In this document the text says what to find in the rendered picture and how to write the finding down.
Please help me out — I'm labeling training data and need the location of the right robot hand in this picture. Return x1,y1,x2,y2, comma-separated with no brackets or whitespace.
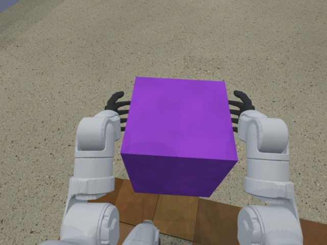
228,90,255,132

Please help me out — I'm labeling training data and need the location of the robot left upper arm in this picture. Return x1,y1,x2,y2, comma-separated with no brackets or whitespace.
39,202,120,245

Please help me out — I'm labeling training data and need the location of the left robot thigh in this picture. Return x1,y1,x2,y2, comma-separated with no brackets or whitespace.
122,223,159,245

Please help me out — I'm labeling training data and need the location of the robot left shin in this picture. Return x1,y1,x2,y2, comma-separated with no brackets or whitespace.
143,220,154,225

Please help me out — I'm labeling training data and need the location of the left robot hand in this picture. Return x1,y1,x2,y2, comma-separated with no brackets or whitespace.
105,91,131,132

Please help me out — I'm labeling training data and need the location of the robot right forearm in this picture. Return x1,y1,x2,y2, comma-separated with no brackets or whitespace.
237,110,303,243

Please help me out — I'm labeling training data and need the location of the robot right upper arm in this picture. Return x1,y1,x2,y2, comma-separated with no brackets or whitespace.
238,205,303,245

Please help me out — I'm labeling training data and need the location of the carton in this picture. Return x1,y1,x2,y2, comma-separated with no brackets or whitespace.
120,77,238,198

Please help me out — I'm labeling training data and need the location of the robot left forearm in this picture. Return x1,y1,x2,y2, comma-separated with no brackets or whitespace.
60,110,121,239

